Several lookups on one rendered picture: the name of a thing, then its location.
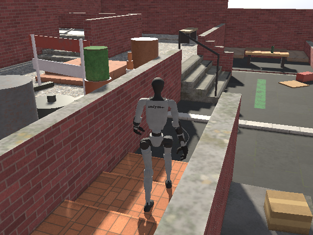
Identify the robot right forearm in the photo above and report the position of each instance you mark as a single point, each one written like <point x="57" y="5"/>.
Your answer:
<point x="180" y="135"/>

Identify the robot head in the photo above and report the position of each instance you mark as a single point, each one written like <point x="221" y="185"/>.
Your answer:
<point x="157" y="84"/>

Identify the robot left upper arm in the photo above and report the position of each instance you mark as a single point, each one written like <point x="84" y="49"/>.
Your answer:
<point x="139" y="110"/>

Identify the right robot hand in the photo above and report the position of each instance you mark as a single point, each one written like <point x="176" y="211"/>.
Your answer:
<point x="185" y="151"/>

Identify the robot left forearm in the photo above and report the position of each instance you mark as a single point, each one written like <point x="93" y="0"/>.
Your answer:
<point x="136" y="125"/>

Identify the robot right upper arm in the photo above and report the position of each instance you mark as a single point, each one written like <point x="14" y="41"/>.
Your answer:
<point x="174" y="112"/>

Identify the robot right thigh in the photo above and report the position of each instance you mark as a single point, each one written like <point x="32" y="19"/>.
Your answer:
<point x="167" y="143"/>

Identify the left robot hand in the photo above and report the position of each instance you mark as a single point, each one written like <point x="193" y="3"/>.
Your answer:
<point x="141" y="129"/>

